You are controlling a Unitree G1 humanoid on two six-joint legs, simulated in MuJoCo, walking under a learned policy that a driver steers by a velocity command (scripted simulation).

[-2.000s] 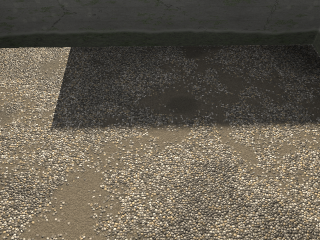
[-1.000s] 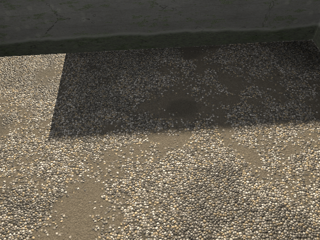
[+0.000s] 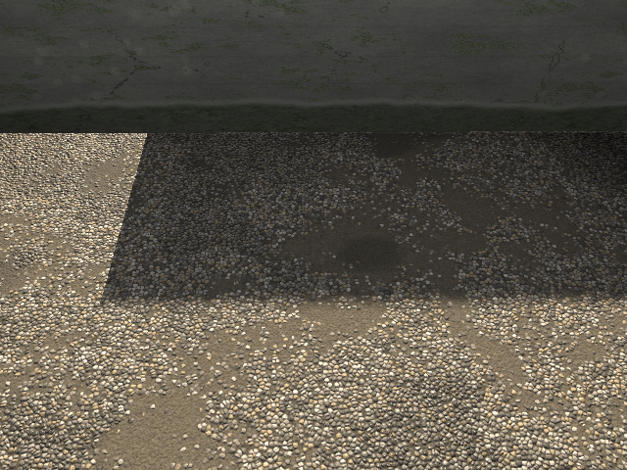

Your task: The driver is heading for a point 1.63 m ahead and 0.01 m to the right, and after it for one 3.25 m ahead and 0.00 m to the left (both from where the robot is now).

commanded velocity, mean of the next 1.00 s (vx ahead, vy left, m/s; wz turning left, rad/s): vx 0.50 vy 0.00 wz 0.00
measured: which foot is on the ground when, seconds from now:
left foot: down 0.00-1.00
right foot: down 0.00-1.00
